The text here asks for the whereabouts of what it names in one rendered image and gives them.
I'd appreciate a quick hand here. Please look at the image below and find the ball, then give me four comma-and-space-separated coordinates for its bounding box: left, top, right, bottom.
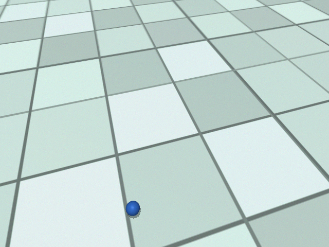
126, 201, 140, 216

